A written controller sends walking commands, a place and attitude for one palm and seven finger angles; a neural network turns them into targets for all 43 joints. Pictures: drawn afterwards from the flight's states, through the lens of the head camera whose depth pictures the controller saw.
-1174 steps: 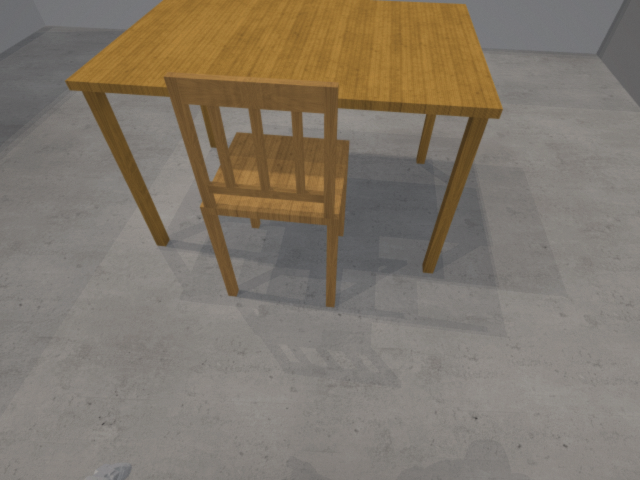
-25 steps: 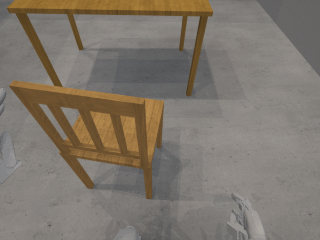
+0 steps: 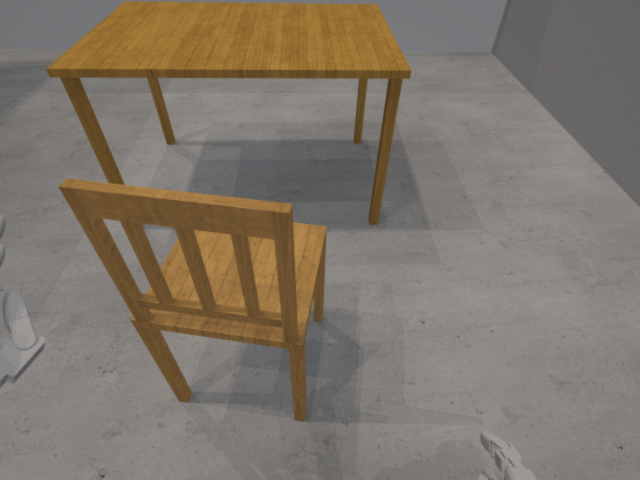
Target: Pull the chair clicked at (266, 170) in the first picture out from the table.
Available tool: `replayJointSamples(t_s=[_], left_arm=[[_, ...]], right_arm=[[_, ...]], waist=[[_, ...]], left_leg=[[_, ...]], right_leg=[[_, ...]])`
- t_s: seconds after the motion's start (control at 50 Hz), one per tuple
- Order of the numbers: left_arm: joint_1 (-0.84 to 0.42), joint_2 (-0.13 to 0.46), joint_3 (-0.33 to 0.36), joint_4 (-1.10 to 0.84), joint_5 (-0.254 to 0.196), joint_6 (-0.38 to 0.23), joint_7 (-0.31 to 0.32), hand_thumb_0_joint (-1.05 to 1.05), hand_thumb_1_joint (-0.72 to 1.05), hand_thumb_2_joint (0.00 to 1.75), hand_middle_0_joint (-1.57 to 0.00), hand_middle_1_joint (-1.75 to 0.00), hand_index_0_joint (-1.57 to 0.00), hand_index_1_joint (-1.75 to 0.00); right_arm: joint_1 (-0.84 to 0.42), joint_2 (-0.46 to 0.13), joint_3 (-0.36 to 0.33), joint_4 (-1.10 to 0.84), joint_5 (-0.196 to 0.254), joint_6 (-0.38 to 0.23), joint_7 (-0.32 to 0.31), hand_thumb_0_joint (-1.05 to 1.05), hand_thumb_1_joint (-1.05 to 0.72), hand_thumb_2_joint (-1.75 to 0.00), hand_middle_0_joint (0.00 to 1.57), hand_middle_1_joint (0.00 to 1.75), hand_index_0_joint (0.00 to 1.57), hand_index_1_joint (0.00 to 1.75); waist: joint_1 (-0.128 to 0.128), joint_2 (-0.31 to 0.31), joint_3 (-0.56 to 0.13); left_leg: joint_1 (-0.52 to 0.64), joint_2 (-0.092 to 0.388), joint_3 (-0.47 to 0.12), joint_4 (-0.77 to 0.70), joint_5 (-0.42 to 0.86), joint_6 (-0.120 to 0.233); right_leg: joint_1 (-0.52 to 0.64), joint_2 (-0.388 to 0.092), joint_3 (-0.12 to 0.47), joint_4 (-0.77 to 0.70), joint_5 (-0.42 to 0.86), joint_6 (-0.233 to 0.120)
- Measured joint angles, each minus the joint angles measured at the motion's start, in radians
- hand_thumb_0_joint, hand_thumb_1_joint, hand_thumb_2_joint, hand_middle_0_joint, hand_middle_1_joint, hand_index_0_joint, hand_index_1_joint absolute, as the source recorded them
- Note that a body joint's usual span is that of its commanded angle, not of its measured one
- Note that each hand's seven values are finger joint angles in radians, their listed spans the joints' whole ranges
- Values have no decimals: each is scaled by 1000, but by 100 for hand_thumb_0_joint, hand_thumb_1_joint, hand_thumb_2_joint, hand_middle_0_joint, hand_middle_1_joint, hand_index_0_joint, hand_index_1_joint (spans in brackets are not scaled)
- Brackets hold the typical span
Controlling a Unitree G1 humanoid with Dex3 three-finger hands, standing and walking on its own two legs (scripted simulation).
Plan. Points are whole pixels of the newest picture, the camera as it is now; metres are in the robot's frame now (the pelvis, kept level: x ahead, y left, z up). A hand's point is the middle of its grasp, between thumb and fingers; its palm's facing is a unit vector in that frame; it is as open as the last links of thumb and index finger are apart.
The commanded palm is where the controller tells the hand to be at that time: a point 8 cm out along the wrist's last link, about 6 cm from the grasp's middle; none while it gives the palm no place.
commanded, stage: stop stepping back and stand still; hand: left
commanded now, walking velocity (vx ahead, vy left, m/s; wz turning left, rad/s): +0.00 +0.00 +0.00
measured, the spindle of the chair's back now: (197, 270) +0.50 +0.27 -0.10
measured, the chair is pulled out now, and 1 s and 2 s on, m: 0.64 0.64 0.64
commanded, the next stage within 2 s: let the arm hang, fingers relaxed in 0.08 s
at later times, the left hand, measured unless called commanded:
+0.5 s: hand out of the picture +0.09 +0.16 -0.16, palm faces +0.10 -0.98 -0.15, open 6.8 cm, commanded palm none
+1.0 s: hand out of the picture +0.00 +0.15 -0.17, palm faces +0.06 -0.98 -0.18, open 7.4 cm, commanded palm none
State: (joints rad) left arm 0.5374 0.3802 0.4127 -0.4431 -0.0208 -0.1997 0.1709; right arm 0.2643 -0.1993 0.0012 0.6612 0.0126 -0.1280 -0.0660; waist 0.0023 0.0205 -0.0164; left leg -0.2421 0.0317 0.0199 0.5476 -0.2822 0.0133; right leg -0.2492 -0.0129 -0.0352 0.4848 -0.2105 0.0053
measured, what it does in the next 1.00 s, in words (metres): stands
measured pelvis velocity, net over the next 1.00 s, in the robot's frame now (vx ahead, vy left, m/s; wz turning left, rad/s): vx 0.01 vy -0.01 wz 0.02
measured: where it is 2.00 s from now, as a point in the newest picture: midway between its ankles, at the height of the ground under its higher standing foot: outside the picture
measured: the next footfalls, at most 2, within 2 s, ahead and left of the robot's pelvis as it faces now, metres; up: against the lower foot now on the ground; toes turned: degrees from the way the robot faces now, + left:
none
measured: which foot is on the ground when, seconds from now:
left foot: down 0.00-1.00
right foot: down 0.00-1.00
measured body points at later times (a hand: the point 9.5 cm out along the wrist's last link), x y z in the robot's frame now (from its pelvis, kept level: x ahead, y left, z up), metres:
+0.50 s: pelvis +0.01 +0.00 +0.00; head +0.03 +0.02 +0.45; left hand +0.08 +0.22 -0.15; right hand +0.07 -0.23 -0.14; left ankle +0.01 +0.12 -0.74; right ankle +0.03 -0.13 -0.74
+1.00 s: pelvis +0.01 -0.01 +0.00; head +0.02 -0.02 +0.45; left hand -0.01 +0.20 -0.15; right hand -0.02 -0.21 -0.16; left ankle +0.01 +0.12 -0.74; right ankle +0.03 -0.13 -0.74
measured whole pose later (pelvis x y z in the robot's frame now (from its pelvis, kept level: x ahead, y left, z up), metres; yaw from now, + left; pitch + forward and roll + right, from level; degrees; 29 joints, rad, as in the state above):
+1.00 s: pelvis +0.01 -0.01 +0.00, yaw +1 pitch -2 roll +0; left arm 0.31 0.12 -0.01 1.07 0.00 0.02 0.03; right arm 0.37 -0.10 0.01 1.07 -0.02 0.01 -0.02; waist 0.00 0.02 0.05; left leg -0.19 0.02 0.00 0.47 -0.24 -0.02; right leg -0.22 -0.02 -0.06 0.46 -0.22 -0.01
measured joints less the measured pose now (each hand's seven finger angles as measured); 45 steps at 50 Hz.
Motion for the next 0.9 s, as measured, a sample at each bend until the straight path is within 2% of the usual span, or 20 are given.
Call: replayJointSamples(t_s=[0.1,0.18,0.2,0.24,0.3,0.34,0.38,0.44,0.46,0.48,0.54,0.62,0.7,0.9], left_arm=[[-17,-29,-31,0,3,24,2,1,88,90,-21,-30,-21,-31],[-16,-14,-32,-21,-1,23,-1,1,88,90,-21,-30,-21,-31],[-37,-5,-47,19,16,11,-17,1,89,90,-21,-30,-21,-31],[-129,-11,-130,202,36,54,-72,0,89,90,-21,-30,-21,-31],[-253,-82,-254,578,44,171,-120,0,90,90,-20,-30,-20,-30],[-296,-131,-316,811,46,232,-136,0,90,90,-20,-30,-20,-30],[-306,-176,-369,996,46,268,-147,0,90,90,-20,-30,-19,-30],[-279,-238,-431,1198,41,281,-160,1,91,90,-20,-30,-20,-30],[-275,-253,-403,1226,16,263,-143,-2,94,90,-20,-30,-20,-30],[-278,-247,-385,1243,12,246,-132,-5,98,90,-21,-30,-21,-30],[-277,-211,-385,1304,27,233,-137,-7,102,90,-21,-30,-21,-30],[-251,-180,-394,1391,31,234,-143,-5,99,90,-21,-30,-21,-30],[-226,-173,-401,1456,28,235,-144,-3,95,90,-20,-30,-20,-30],[-212,-224,-419,1515,24,222,-140,0,91,90,-20,-30,-20,-30]], right_arm=[[-15,17,17,3,-4,5,-1,1,-90,-90,20,30,20,30],[-33,24,20,-4,-4,5,3,1,-90,-90,20,30,20,30],[-38,19,10,8,-8,-7,21,1,-90,-90,20,30,20,30],[-58,-4,-12,48,-14,13,50,1,-90,-90,20,30,20,30],[-80,-27,-18,100,-28,75,66,1,-90,-90,20,30,20,30],[-81,-23,-10,121,-36,104,72,1,-90,-90,20,30,20,30],[-74,-10,2,142,-41,118,72,1,-90,-90,20,30,20,30],[-46,12,17,185,-39,128,68,1,-90,-90,20,30,20,30],[-30,21,18,202,-37,130,64,1,-90,-90,20,30,20,30],[-12,29,19,221,-35,131,60,0,-90,-90,20,30,20,30],[32,33,5,275,-36,143,48,0,-92,-90,20,30,20,30],[77,30,-3,322,-33,149,45,0,-92,-90,20,30,20,30],[108,34,-2,354,-30,146,42,0,-91,-90,20,30,20,30],[117,77,8,398,-28,138,43,0,-91,-90,20,30,20,30]], waist=[[4,-4,4],[0,-11,22],[0,-8,15],[5,10,-1],[-2,27,-11],[-13,15,2],[-23,-9,25],[-26,-44,61],[-23,-52,71],[-13,-59,80],[5,-56,91],[2,-37,91],[-3,-17,89],[-3,6,78]], left_leg=[[15,0,0,-15,0,-11],[29,3,-2,-37,6,-17],[11,0,-6,-27,6,-16],[-26,-14,-17,5,-4,-14],[-47,-35,-23,36,-19,-5],[-40,-44,-19,38,-22,-2],[-22,-44,-11,27,-19,-1],[7,-35,-5,-1,-9,-6],[8,-30,-11,-8,-5,-8],[10,-26,-18,-15,1,-11],[16,-17,-29,-34,14,-17],[29,-13,-30,-54,21,-19],[40,-13,-26,-70,28,-20],[47,-12,-22,-83,37,-26]], right_leg=[[12,0,1,-8,-4,5],[27,3,-1,-31,1,4],[10,0,-5,-19,-1,5],[-26,-16,-15,23,-23,9],[-52,-38,-20,76,-54,16],[-54,-46,-15,97,-67,18],[-46,-47,-7,98,-68,20],[-19,-36,-1,68,-53,16],[-11,-31,-8,52,-46,13],[-3,-27,-15,37,-38,9],[16,-17,-27,-4,-17,2],[31,-13,-29,-29,-5,-1],[36,-12,-25,-37,-2,-2],[30,-12,-21,-26,-6,-9]])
